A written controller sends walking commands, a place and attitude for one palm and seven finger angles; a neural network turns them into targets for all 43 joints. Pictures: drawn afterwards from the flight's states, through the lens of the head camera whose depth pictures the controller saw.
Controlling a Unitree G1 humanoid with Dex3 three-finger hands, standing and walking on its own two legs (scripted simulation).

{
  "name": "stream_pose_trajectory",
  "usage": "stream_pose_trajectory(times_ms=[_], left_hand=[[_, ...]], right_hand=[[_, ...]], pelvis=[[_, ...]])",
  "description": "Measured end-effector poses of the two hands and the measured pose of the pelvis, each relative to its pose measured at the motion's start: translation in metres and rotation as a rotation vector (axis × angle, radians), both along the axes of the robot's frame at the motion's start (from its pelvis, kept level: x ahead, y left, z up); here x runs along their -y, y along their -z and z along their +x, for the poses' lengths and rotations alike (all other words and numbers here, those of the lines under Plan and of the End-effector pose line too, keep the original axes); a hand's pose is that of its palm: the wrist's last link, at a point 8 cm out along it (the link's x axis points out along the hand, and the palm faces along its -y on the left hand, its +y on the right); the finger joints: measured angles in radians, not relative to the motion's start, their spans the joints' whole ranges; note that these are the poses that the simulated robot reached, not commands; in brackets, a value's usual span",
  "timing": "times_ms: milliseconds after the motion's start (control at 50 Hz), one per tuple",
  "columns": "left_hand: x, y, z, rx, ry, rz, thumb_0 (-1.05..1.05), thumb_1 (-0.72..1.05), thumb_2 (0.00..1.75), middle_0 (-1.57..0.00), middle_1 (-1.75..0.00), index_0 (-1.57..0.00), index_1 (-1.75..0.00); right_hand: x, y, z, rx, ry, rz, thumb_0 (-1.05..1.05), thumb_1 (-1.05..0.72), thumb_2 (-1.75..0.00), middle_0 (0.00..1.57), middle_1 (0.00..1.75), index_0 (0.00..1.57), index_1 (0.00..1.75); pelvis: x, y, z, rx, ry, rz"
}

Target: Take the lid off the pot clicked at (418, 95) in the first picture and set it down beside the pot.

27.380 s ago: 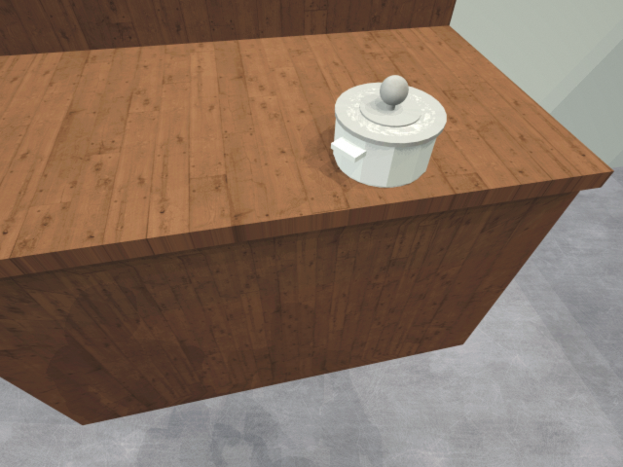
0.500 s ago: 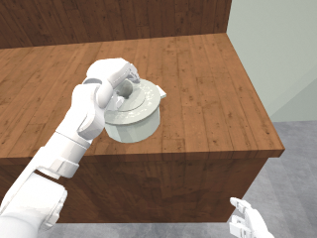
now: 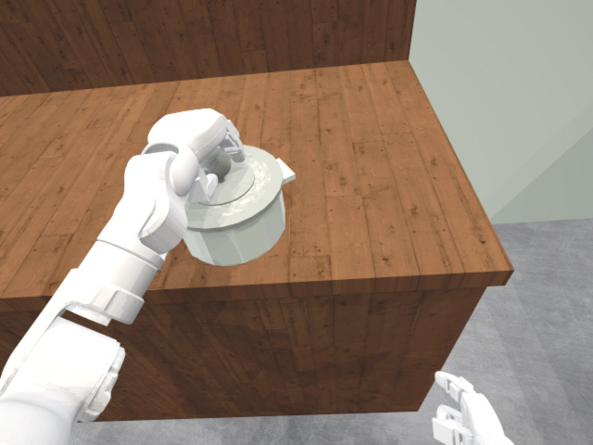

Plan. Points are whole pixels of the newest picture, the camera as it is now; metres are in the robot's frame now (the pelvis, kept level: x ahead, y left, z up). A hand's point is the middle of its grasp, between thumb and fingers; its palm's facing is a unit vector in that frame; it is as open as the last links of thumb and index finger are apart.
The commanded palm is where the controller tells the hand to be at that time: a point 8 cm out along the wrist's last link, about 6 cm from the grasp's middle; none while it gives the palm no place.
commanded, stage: close the fingers and squeeze the knob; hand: left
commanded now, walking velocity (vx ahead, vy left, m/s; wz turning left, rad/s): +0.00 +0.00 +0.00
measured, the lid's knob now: (214, 163) +0.45 +0.13 +0.17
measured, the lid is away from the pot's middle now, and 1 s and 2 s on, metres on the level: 0.00 0.01 0.03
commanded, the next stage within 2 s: lift the lid straight up in 0.06 s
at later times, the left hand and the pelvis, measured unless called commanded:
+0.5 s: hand (201, 167) +0.41 +0.13 +0.19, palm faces -0.14 -0.07 -0.99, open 7.5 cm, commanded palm +0.39 +0.15 +0.28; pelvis +0.00 +0.00 +0.00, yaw +0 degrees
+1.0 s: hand (197, 135) +0.42 +0.13 +0.24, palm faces -0.05 -0.05 -1.00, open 7.4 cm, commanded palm +0.39 +0.15 +0.32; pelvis +0.00 +0.01 +0.00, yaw +0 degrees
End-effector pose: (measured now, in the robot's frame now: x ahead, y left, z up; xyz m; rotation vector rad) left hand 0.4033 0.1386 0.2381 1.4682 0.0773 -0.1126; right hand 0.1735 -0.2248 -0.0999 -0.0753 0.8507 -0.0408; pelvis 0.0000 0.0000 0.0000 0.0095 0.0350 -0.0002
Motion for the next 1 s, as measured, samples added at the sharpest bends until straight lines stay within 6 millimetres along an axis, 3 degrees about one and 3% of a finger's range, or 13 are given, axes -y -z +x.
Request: stream_pose_trajectory(times_ms=[220, 480, 1000], left_hand=[[0.000, 0.000, 0.000, -0.006, -0.006, 0.001, 0.02, 0.02, 1.39, -1.03, -0.24, -0.98, -0.24], [0.000, -0.009, -0.003, -0.019, 0.020, 0.021, -0.01, 0.01, 1.34, -1.06, -0.25, -1.00, -0.24], [0.006, -0.054, -0.002, 0.076, 0.080, 0.040, -0.01, -0.01, 1.33, -1.08, -0.26, -1.02, -0.25]], right_hand=[[0.006, -0.001, -0.002, 0.006, 0.011, -0.009, 0.01, -0.91, -0.90, 0.20, 0.30, 0.20, 0.30], [-0.006, -0.003, 0.007, 0.041, -0.011, 0.006, 0.01, -0.91, -0.90, 0.20, 0.30, 0.20, 0.30], [-0.019, -0.002, 0.004, 0.045, -0.027, 0.011, 0.01, -0.91, -0.90, 0.20, 0.30, 0.20, 0.30]], pelvis=[[0.002, 0.000, -0.001, 0.002, 0.000, 0.001], [-0.002, -0.001, 0.000, 0.013, -0.003, 0.000], [-0.014, -0.002, -0.002, 0.009, 0.000, -0.002]])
